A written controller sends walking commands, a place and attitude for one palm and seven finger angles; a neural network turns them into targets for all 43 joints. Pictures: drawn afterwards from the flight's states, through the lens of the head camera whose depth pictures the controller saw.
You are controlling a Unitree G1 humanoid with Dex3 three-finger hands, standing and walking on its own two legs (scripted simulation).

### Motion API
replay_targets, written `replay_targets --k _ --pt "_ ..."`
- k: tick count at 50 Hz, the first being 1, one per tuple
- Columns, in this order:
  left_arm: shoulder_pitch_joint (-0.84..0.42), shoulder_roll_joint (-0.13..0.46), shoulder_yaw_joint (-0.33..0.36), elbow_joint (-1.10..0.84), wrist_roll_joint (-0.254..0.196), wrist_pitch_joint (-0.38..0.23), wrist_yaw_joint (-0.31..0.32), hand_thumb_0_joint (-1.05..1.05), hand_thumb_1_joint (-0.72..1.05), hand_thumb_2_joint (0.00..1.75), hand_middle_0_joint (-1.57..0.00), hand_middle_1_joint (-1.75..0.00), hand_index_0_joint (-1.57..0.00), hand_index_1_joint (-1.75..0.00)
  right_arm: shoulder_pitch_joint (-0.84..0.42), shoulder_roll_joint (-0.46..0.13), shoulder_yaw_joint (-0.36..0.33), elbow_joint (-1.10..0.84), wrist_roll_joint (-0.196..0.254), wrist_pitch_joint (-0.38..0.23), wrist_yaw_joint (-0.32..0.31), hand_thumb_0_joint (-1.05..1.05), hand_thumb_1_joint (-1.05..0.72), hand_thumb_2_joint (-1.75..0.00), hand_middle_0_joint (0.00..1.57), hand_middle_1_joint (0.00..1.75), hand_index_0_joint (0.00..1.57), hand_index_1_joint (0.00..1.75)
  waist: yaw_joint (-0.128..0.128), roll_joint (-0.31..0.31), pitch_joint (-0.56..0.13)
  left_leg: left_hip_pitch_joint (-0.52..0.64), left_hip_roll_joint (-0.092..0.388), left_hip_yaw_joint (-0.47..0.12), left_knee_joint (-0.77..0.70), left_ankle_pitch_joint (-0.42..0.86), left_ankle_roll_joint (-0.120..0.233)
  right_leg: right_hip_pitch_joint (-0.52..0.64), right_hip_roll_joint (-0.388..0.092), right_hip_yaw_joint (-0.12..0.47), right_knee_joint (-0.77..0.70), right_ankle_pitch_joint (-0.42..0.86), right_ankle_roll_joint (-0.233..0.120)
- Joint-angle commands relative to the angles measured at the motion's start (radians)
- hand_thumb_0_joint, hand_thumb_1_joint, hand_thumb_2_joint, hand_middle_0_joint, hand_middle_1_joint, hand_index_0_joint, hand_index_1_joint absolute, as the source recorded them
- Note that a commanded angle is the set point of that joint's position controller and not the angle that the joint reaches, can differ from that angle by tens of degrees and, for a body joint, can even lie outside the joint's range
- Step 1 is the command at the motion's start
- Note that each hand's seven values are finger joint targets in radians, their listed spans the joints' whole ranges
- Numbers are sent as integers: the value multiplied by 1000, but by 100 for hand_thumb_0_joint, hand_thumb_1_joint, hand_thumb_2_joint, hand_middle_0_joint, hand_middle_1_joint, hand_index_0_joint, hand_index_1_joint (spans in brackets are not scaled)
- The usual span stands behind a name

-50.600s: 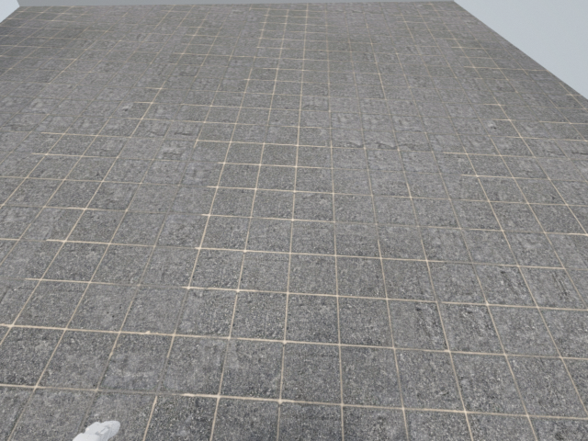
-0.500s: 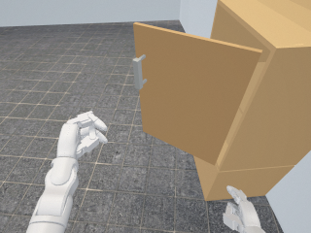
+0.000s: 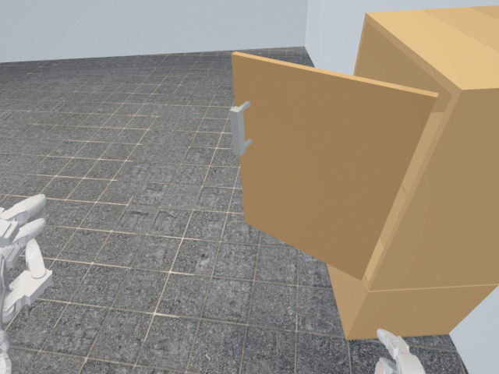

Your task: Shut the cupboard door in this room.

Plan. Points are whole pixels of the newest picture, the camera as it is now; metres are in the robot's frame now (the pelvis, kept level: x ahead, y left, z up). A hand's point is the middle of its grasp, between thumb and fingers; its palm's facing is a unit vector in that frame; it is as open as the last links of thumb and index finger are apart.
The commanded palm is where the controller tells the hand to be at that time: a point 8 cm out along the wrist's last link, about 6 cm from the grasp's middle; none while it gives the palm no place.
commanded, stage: draw the hand back to the body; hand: left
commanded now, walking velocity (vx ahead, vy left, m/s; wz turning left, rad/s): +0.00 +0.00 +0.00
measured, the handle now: (242, 128) +0.67 +0.11 +0.07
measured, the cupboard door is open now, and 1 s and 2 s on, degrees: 54 54 54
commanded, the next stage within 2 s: step back with the hand held close in 0.32 s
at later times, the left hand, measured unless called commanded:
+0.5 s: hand (61, 266) +0.19 +0.26 +0.16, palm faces +0.47 -0.78 -0.42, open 7.4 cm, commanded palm +0.14 +0.29 +0.17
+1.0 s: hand (35, 290) +0.16 +0.28 +0.16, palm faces +0.47 -0.75 -0.47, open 7.4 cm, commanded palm +0.10 +0.30 +0.17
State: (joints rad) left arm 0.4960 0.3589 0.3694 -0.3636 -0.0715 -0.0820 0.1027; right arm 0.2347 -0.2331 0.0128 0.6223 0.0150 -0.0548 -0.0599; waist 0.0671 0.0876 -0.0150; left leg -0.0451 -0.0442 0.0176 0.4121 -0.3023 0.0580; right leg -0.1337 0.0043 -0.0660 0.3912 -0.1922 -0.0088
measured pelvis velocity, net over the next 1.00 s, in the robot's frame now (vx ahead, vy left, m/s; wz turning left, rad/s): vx -0.05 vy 0.00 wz -0.03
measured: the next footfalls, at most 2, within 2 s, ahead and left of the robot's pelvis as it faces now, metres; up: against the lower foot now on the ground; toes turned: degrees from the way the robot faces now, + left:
left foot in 1.80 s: -0.13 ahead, +0.09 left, +0.00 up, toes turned -3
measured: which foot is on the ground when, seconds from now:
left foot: down 0.00-1.00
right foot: down 0.00-1.00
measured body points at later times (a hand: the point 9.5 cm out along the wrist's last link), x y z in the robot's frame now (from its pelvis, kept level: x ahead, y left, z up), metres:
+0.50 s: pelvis -0.01 -0.01 +0.00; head -0.02 -0.03 +0.45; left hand +0.16 +0.30 +0.18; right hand +0.17 -0.23 -0.09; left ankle -0.04 +0.07 -0.74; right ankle +0.02 -0.12 -0.74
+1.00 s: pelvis -0.05 +0.00 -0.02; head -0.06 +0.00 +0.43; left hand +0.13 +0.31 +0.19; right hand +0.12 -0.24 -0.10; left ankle -0.04 +0.07 -0.74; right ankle +0.00 -0.12 -0.74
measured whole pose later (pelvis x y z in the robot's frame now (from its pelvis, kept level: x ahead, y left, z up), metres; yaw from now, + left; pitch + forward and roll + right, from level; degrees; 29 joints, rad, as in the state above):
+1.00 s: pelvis -0.05 +0.00 -0.02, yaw -2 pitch +0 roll +0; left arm 0.50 0.40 0.47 -0.42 -0.03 -0.19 0.13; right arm 0.23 -0.22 0.00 0.53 0.01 -0.01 -0.07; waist 0.01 0.01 -0.04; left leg -0.32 -0.06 0.07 0.65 -0.34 0.08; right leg -0.40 0.00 0.03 0.65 -0.26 0.01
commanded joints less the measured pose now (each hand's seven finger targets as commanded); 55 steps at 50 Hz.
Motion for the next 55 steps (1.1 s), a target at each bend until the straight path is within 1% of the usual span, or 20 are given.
replay_targets --k 1,5,10,11,14,22,23,24,27,30,33,35,36,38,42,45,49,52,54,55 --pt "-177 131 35 -190 7 -74 22 0 90 90 -20 -30 -20 -30 -148 -103 -39 -150 1 -82 -6 0 -90 -90 20 30 20 30 -32 -11 47 -145 69 -52 -95 220 -68 33 -13 29 -39 57 -9" --pt "-213 145 39 -157 13 -80 33 0 90 90 -20 -30 -20 -30 -141 -111 -43 -138 0 -94 -17 0 -90 -90 20 30 20 30 -31 -53 46 -158 62 -64 -113 106 -55 29 -13 29 -43 -15 -11" --pt "-154 211 112 -216 10 -92 41 0 90 90 -20 -30 -20 -30 -150 -103 -40 -145 -8 -106 -18 0 -90 -90 20 30 20 30 2 2 -78 -153 52 -52 -93 188 -58 135 -17 39 -24 60 -17" --pt "-154 192 99 -244 9 -94 37 0 90 90 -20 -30 -20 -30 -153 -92 -36 -151 -6 -107 -16 0 -90 -90 20 30 20 30 1 18 -88 -146 52 -50 -89 225 -62 145 -18 40 -18 92 -18" --pt "-134 192 106 -241 10 -91 36 0 90 90 -20 -30 -20 -30 -155 -86 -30 -148 -8 -111 -11 0 -90 -90 20 30 20 30 1 47 -49 -155 53 -45 -82 273 -73 132 -13 37 -17 127 -20" --pt "-125 157 85 -159 3 -82 21 0 90 90 -20 -30 -20 -30 -151 -94 -38 -149 -1 -92 -9 0 -90 -90 20 30 20 30 -11 -32 29 -165 64 -36 -95 205 -59 73 -12 41 -41 55 -14" --pt "-247 278 201 -222 9 -123 30 0 90 90 -20 -30 -20 -30 -133 -135 -53 -190 6 -74 -11 0 -90 -90 20 30 20 30 -47 -36 43 -264 90 -60 -58 84 -24 33 -64 163 -62 82 -24" --pt "-124 208 152 -144 9 -130 26 0 90 90 -20 -30 -20 -30 -116 -121 -55 -172 -2 -64 -15 0 -90 -90 20 30 20 30 -51 -91 2 -246 80 -63 -12 60 -20 9 -110 192 -75 65 -39" --pt "-79 184 114 -188 17 -147 28 0 90 90 -20 -30 -20 -30 -122 -119 -59 -181 -2 -44 -5 0 -90 -90 20 30 20 30 -59 -116 -83 -222 73 -64 76 92 -28 -8 -182 246 -56 117 -72" --pt "-38 216 143 -252 16 -157 43 0 90 90 -20 -30 -20 -30 -120 -127 -68 -186 1 -30 -6 0 -90 -90 20 30 20 30 -62 -68 -164 -225 90 -79 91 202 -39 26 -197 228 36 273 -84" --pt "15 248 181 -304 11 -155 55 0 90 90 -20 -30 -20 -30 -121 -132 -73 -214 7 -10 -15 0 -90 -90 20 30 20 30 -62 -40 -221 -225 129 -102 71 438 -51 43 -145 167 176 431 -49" --pt "24 293 232 -334 11 -154 57 0 90 90 -20 -30 -20 -30 -133 -137 -77 -224 2 2 -23 0 -90 -90 20 30 20 30 -52 5 -227 -252 153 -121 67 581 -63 47 -111 141 231 441 -30" --pt "38 274 223 -334 7 -153 55 0 90 90 -20 -30 -20 -30 -128 -128 -76 -232 2 8 -24 0 -90 -90 20 30 20 30 -54 -5 -220 -258 163 -122 71 643 -69 41 -102 133 250 425 -25" --pt "40 267 222 -332 4 -149 52 0 90 90 -20 -30 -20 -30 -117 -133 -79 -241 0 16 -23 0 -90 -90 20 30 20 30 -56 10 -198 -255 193 -131 54 706 -68 -7 -72 117 283 288 -10" --pt "32 241 216 -300 11 -156 46 0 90 90 -20 -30 -20 -30 -105 -138 -83 -238 -14 8 -22 0 -90 -90 20 30 20 30 -58 38 -123 -373 255 -159 -25 572 -26 1 -24 93 343 79 14" --pt "-5 227 211 -239 28 -155 45 0 90 90 -20 -30 -20 -30 -106 -151 -85 -231 -22 0 -23 0 -90 -90 20 30 20 30 -57 26 -44 -576 271 -171 -78 202 26 73 -17 112 362 35 18" --pt "-62 202 170 -186 48 -162 47 0 90 90 -20 -30 -20 -30 -94 -147 -76 -241 -2 0 -24 0 -90 -90 20 30 20 30 -75 -88 15 -745 162 -124 4 -278 35 87 -84 245 255 144 -11" --pt "-87 236 167 -257 46 -184 58 0 90 90 -20 -30 -20 -30 -95 -126 -69 -231 -1 -9 -12 0 -90 -90 20 30 20 30 -78 -193 -50 -542 79 -84 176 -200 -5 -101 -195 375 73 32 -67" --pt "-78 267 183 -336 44 -203 66 0 90 90 -20 -30 -20 -30 -99 -118 -66 -229 -2 -17 -4 0 -90 -90 20 30 20 30 -79 -204 -101 -443 65 -86 222 -165 -13 -164 -233 391 7 -94 -90" --pt "-72 311 221 -378 45 -211 73 0 90 90 -20 -30 -20 -30 -109 -122 -65 -227 -4 -19 -8 0 -90 -90 20 30 20 30 -77 -168 -121 -423 69 -87 202 -154 -13 -164 -226 374 9 -109 -87"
